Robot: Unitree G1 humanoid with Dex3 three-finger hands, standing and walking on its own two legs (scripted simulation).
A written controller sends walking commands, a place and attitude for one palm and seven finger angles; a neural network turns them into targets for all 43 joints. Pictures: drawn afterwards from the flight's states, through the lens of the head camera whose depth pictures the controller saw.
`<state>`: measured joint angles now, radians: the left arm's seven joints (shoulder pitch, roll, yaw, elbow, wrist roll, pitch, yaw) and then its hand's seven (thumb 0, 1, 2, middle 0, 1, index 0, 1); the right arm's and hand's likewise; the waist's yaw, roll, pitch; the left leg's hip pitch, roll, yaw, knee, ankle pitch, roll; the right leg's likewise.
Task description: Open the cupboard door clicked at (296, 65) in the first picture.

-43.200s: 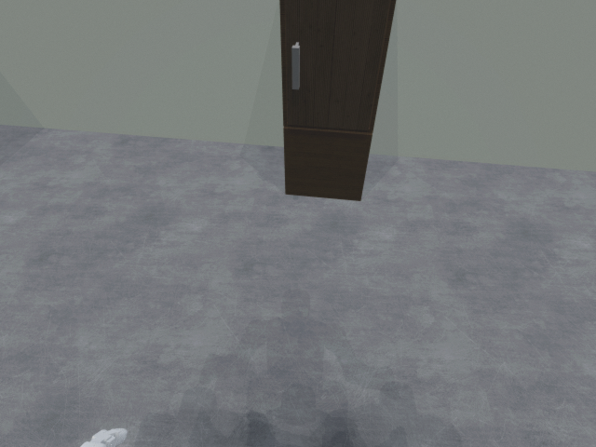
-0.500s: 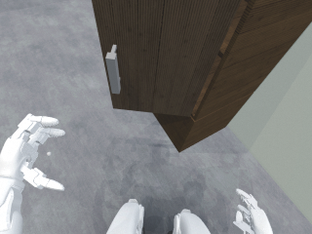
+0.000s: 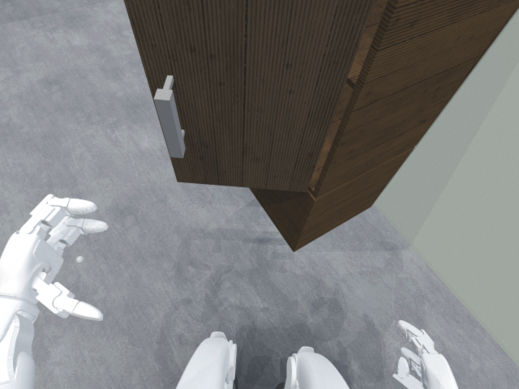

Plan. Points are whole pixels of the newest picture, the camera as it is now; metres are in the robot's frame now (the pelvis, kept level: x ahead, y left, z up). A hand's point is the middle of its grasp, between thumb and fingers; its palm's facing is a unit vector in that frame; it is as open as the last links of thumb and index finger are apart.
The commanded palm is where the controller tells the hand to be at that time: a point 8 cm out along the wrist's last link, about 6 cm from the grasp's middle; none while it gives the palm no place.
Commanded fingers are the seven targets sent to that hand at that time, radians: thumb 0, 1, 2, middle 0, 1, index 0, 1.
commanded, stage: raise the hand with hooked fingers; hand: left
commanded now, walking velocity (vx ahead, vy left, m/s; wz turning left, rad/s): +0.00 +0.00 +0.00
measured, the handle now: (173, 118) +0.56 +0.20 +0.02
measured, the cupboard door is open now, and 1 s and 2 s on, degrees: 55 55 55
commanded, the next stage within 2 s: move the hooked fingers beside the handle in 0.04 s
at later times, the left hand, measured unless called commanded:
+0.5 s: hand (97, 220) +0.34 +0.26 +0.04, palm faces -0.02 -1.00 -0.03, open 14.0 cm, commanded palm +0.32 +0.31 +0.04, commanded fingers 0.00 -0.50 0.30 -0.30 -1.20 -0.30 -1.20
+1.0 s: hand (112, 183) +0.41 +0.26 +0.03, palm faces +0.01 -1.00 -0.01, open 14.0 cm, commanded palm +0.39 +0.31 +0.03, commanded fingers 0.00 -0.50 0.30 -0.30 -1.20 -0.30 -1.20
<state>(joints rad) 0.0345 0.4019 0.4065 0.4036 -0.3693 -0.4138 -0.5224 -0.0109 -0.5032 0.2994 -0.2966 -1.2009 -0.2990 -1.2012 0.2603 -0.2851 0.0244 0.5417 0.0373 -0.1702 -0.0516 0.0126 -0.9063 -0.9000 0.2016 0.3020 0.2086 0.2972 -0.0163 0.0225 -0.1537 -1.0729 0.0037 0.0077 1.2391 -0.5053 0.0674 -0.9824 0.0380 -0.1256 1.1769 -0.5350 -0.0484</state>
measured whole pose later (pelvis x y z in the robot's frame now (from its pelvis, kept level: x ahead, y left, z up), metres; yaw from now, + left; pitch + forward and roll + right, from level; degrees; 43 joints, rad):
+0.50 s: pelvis +0.01 -0.01 -0.01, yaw -1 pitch +21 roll -4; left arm -0.17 0.45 0.44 0.54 -0.35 -0.38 -0.54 -0.01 -0.50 0.30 -0.30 -1.20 -0.30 -1.20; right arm 0.25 -0.29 0.03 0.57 0.04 -0.14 -0.06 0.01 -0.91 -0.90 0.20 0.30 0.21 0.30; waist -0.03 0.02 -0.16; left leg -1.11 0.02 0.01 1.28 -0.53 0.06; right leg -1.03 0.05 -0.12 1.21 -0.56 -0.06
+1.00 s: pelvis +0.00 +0.01 -0.01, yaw -2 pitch +23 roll -5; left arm -0.46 0.48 0.45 0.83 -0.24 -0.42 -0.45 -0.01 -0.50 0.30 -0.30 -1.20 -0.30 -1.20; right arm 0.29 -0.29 0.04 0.60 0.02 -0.07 -0.05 0.01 -0.91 -0.90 0.20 0.30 0.21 0.30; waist -0.07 0.02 -0.16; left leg -1.15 0.02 0.02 1.27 -0.52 0.08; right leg -1.07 0.05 -0.11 1.21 -0.54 -0.04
